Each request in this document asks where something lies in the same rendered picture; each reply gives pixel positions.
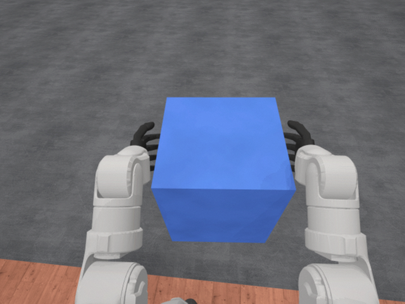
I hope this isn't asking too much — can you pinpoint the robot left forearm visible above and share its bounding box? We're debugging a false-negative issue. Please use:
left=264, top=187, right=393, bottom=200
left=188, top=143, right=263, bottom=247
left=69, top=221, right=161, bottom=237
left=75, top=146, right=151, bottom=304

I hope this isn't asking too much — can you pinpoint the right robot hand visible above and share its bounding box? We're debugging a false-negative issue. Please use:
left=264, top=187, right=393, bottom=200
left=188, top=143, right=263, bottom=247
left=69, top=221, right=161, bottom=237
left=283, top=120, right=315, bottom=172

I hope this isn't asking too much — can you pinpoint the left robot upper arm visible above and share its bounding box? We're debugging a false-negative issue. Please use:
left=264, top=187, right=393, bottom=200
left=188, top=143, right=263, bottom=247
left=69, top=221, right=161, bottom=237
left=76, top=261, right=148, bottom=304

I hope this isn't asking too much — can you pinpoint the robot right forearm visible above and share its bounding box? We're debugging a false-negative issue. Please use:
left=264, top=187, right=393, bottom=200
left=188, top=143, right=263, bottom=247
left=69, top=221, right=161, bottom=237
left=295, top=145, right=379, bottom=304

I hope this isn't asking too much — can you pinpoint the carton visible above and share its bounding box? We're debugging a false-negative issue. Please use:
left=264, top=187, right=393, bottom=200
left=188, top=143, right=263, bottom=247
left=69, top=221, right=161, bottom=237
left=151, top=98, right=296, bottom=243

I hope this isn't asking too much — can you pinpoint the right robot upper arm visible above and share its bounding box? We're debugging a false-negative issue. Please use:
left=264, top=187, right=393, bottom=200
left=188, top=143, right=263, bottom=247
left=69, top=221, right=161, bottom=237
left=298, top=263, right=378, bottom=304

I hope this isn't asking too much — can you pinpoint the left robot hand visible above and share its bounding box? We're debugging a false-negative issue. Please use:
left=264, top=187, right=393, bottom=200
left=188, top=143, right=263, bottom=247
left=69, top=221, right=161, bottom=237
left=130, top=122, right=160, bottom=171

